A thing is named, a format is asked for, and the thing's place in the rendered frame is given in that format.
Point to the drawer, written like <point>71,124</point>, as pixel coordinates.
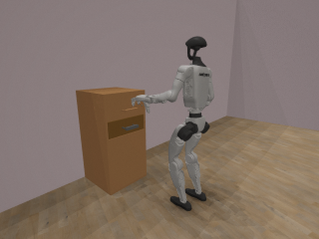
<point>115,127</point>

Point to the right robot thigh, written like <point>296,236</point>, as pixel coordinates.
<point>190,156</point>

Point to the cabinet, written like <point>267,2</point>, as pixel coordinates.
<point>112,164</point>

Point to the left robot hand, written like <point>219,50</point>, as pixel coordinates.
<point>139,99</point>

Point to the robot left upper arm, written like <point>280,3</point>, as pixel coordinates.
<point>183,72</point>

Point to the robot right upper arm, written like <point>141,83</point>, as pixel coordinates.
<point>210,95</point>

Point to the humanoid robot head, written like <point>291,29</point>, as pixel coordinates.
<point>195,43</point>

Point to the handle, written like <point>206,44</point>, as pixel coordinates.
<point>131,110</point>
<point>130,127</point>

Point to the robot left forearm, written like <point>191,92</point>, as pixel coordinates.
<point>156,99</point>

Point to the robot right forearm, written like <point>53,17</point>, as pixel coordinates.
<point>207,103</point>

